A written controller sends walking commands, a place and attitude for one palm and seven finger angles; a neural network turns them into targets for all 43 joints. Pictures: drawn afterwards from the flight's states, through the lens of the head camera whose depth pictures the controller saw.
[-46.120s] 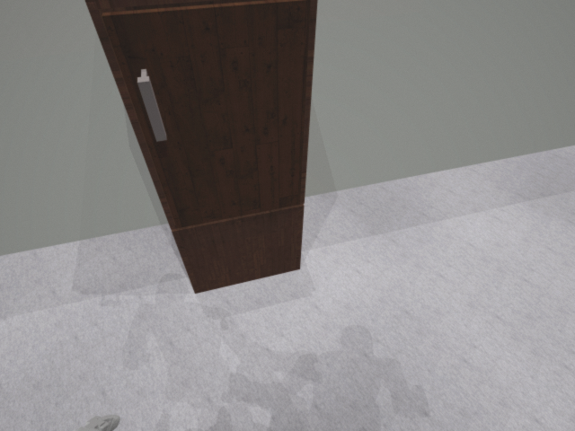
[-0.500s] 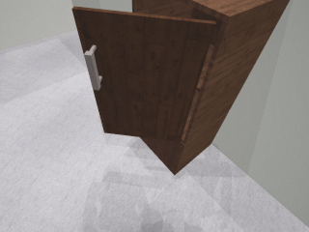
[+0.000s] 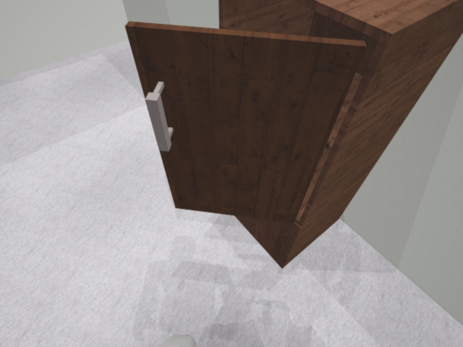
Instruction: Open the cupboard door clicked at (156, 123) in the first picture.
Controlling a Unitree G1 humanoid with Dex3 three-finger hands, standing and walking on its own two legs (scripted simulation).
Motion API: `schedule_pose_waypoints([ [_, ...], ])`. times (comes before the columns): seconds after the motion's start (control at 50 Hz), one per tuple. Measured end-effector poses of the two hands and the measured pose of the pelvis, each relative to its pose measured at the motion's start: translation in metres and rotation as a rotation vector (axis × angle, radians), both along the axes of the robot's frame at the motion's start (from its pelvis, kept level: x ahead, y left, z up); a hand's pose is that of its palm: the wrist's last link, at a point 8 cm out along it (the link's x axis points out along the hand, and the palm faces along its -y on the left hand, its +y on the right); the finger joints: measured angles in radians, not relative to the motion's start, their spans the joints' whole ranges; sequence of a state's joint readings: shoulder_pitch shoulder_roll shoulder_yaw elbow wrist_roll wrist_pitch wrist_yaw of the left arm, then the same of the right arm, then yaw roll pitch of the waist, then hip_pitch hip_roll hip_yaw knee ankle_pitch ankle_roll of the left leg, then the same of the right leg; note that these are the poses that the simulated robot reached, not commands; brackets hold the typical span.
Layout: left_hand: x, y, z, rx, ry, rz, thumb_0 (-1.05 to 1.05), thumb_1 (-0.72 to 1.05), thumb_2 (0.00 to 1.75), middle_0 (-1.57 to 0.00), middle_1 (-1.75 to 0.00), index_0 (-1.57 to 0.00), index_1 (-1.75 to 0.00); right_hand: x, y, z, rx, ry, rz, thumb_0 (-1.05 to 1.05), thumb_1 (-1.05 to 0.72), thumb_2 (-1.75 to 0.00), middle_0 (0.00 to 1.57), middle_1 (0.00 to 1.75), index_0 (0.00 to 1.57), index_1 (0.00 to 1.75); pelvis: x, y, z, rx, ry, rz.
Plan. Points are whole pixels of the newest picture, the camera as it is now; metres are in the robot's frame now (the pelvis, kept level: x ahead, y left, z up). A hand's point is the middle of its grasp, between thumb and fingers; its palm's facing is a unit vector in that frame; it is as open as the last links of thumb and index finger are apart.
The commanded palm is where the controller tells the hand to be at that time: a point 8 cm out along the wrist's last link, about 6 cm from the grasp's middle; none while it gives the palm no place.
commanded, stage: come to a stop and stand still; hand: left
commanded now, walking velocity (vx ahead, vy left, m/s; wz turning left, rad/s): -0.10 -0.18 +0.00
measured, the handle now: (162, 117) +0.51 +0.21 +0.08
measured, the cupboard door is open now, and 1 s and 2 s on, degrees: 44 44 44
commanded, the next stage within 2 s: look again from close up in 1.02 s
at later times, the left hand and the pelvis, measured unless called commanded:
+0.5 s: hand out of the picture +0.05 +0.19 -0.17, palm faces -0.01 -0.97 -0.23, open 7.3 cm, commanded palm none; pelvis -0.03 +0.01 -0.01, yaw -1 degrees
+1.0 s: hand out of the picture -0.07 +0.13 -0.17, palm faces +0.05 -0.99 -0.14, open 7.3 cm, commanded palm none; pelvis -0.04 -0.02 +0.01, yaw -1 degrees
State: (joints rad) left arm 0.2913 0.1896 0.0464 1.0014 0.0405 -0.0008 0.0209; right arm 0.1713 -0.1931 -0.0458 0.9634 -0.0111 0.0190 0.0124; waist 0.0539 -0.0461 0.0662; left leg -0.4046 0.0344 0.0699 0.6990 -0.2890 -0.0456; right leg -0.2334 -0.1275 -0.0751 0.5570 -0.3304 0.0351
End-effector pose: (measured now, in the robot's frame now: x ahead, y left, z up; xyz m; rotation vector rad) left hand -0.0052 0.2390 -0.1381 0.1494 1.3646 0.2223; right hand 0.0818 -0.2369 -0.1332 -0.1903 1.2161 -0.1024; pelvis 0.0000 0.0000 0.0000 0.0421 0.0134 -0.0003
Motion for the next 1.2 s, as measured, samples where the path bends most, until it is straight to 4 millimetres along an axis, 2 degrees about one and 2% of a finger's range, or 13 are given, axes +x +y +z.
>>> schedule_pose_waypoints([
  [0.08, -0.002, 0.032, -0.020, 0.000, 0.046, 0.018, 0.00, 0.91, 0.89, -0.21, -0.30, -0.21, -0.30, 0.019, 0.020, -0.003, -0.040, -0.059, 0.007, 0.01, -0.91, -0.90, 0.20, 0.29, 0.20, 0.30, 0.009, 0.024, -0.014, -0.019, -0.008, 0.002],
  [0.18, 0.014, 0.049, -0.016, 0.008, 0.021, 0.008, 0.00, 0.92, 0.89, -0.20, -0.30, -0.20, -0.30, 0.012, 0.047, 0.004, -0.034, -0.038, 0.018, 0.01, -0.91, -0.90, 0.20, 0.29, 0.20, 0.30, 0.009, 0.034, -0.006, -0.027, -0.010, 0.002],
  [0.24, 0.025, 0.048, -0.010, -0.007, -0.005, -0.016, 0.00, 0.92, 0.89, -0.20, -0.30, -0.20, -0.30, 0.003, 0.054, 0.004, -0.027, -0.031, -0.011, 0.00, -0.92, -0.90, 0.20, 0.30, 0.20, 0.30, 0.005, 0.038, -0.002, -0.036, -0.005, -0.004],
  [0.32, 0.038, 0.039, -0.004, -0.023, -0.028, -0.059, 0.00, 0.91, 0.89, -0.20, -0.30, -0.20, -0.30, -0.017, 0.049, 0.003, -0.026, -0.017, -0.048, 0.00, -0.93, -0.90, 0.20, 0.30, 0.20, 0.30, -0.004, 0.037, 0.001, -0.041, 0.000, -0.020],
  [0.46, 0.051, 0.009, 0.003, -0.018, -0.118, -0.114, 0.00, 0.91, 0.89, -0.20, -0.30, -0.20, -0.30, -0.079, 0.020, -0.014, -0.005, 0.070, -0.115, 0.00, -0.91, -0.90, 0.20, 0.30, 0.20, 0.30, -0.023, 0.017, -0.004, -0.027, -0.008, -0.027],
  [0.5, 0.047, -0.001, 0.004, -0.005, -0.138, -0.117, 0.00, 0.92, 0.89, -0.20, -0.30, -0.20, -0.30, -0.098, 0.010, -0.021, 0.006, 0.109, -0.135, 0.01, -0.91, -0.90, 0.20, 0.30, 0.20, 0.30, -0.028, 0.009, -0.006, -0.028, -0.020, -0.025],
  [0.56, 0.035, -0.010, 0.011, 0.005, -0.146, -0.103, 0.00, 0.93, 0.89, -0.20, -0.30, -0.20, -0.30, -0.119, 0.003, -0.019, 0.021, 0.170, -0.139, 0.01, -0.91, -0.90, 0.20, 0.30, 0.20, 0.30, -0.030, -0.001, -0.001, -0.033, -0.028, -0.007],
  [0.68, 0.008, -0.025, 0.003, -0.019, -0.098, -0.072, 0.00, 0.94, 0.89, -0.20, -0.30, -0.20, -0.30, -0.139, -0.001, -0.013, 0.024, 0.219, -0.139, 0.01, -0.91, -0.90, 0.20, 0.29, 0.20, 0.30, -0.032, -0.014, 0.001, -0.044, -0.024, -0.005],
  [0.78, -0.019, -0.035, -0.011, -0.059, -0.021, -0.042, 0.00, 0.94, 0.89, -0.20, -0.30, -0.20, -0.30, -0.142, 0.008, -0.010, 0.022, 0.231, -0.122, 0.01, -0.91, -0.90, 0.20, 0.29, 0.20, 0.30, -0.035, -0.019, 0.000, -0.045, -0.026, -0.002],
  [0.96, -0.061, -0.060, -0.005, -0.103, 0.067, -0.012, 0.00, 0.92, 0.89, -0.20, -0.30, -0.20, -0.30, -0.140, 0.013, -0.011, 0.041, 0.220, -0.095, 0.02, -0.93, -0.90, 0.20, 0.30, 0.20, 0.30, -0.040, -0.021, 0.006, -0.033, -0.043, -0.011],
  [1.08, -0.076, -0.067, -0.003, -0.105, 0.092, -0.001, 0.00, 0.92, 0.89, -0.20, -0.30, -0.20, -0.30, -0.141, 0.010, -0.011, 0.048, 0.218, -0.087, 0.02, -0.92, -0.90, 0.20, 0.30, 0.20, 0.30, -0.043, -0.024, 0.007, -0.030, -0.043, -0.007],
  [1.2, -0.080, -0.066, -0.002, -0.082, 0.076, -0.023, 0.00, 0.91, 0.89, -0.20, -0.30, -0.20, -0.30, -0.142, 0.005, -0.016, 0.047, 0.196, -0.095, 0.02, -0.92, -0.90, 0.20, 0.30, 0.20, 0.30, -0.048, -0.021, 0.003, -0.057, -0.032, -0.013],
])
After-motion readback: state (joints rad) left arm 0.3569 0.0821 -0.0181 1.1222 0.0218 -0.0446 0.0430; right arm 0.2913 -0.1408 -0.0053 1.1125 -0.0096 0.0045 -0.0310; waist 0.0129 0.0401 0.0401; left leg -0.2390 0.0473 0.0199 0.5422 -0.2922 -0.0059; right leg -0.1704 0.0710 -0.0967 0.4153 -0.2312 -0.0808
